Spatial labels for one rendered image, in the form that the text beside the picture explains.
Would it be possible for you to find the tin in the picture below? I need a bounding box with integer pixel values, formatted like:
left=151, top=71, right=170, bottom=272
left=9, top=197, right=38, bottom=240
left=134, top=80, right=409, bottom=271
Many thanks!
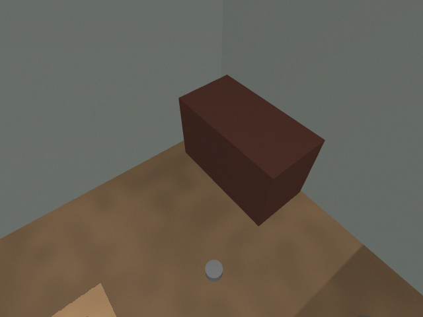
left=205, top=260, right=223, bottom=282

